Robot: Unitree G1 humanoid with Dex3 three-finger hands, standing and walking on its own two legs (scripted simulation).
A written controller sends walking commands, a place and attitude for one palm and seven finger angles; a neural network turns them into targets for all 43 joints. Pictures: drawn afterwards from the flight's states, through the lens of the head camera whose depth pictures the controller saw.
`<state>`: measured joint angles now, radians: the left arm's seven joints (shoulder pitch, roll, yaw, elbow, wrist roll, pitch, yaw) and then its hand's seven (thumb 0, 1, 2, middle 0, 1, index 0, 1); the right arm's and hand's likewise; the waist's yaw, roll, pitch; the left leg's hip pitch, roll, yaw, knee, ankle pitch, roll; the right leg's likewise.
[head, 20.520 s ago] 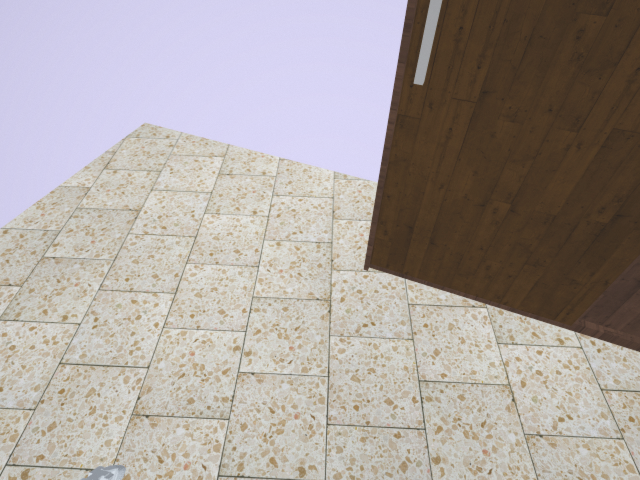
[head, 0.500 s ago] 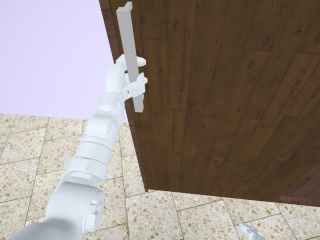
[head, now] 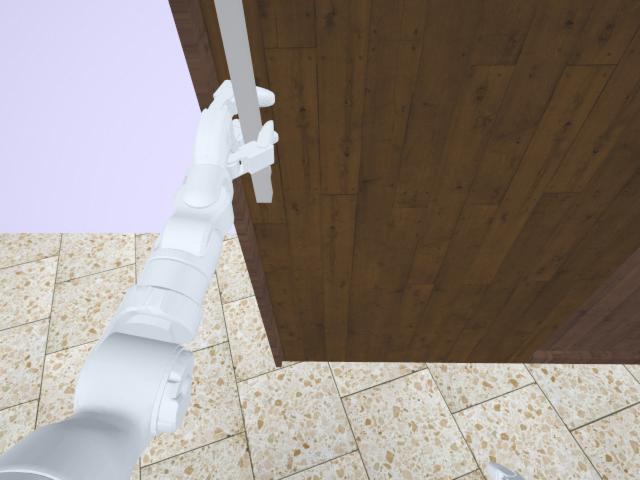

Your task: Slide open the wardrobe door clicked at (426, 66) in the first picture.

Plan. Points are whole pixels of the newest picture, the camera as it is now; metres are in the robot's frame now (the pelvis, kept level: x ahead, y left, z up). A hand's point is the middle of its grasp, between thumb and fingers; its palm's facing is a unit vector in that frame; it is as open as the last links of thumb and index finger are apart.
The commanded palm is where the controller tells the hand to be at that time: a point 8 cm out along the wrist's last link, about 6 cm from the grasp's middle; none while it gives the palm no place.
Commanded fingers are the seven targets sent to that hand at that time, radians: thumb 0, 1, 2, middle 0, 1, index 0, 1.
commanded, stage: step sideways, sliding the door along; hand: left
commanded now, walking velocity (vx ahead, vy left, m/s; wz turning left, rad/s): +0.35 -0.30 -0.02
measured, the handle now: (252, 105) +0.52 +0.10 +0.20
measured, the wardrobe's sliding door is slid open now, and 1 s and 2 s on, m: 0.01 0.08 0.42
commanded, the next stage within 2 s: none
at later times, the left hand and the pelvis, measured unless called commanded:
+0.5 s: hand (279, 148) +0.47 +0.06 +0.17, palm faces +0.13 -0.99 -0.06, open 6.1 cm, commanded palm +0.44 +0.04 +0.18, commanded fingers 0.00 0.90 0.90 -0.45 -1.40 -0.45 -1.40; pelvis +0.03 -0.09 +0.00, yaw +3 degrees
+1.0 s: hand (333, 144) +0.48 -0.01 +0.17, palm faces +0.39 -0.92 -0.03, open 6.7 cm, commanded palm +0.44 -0.06 +0.17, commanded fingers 0.00 0.90 0.90 -0.45 -1.40 -0.45 -1.40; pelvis +0.13 -0.22 -0.01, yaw +10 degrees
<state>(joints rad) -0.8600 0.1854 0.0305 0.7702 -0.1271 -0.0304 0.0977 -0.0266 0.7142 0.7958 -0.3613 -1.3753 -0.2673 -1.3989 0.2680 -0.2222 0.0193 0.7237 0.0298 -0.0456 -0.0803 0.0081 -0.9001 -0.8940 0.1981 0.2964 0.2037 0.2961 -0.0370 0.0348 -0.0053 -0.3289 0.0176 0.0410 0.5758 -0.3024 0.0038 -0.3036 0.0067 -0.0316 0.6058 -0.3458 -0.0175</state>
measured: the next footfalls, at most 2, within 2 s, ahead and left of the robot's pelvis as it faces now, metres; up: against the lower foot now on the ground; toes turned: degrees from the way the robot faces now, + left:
right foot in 0.72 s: +0.23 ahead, -0.33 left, +0.00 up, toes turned -1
left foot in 0.90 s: +0.15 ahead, -0.14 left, +0.00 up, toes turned +18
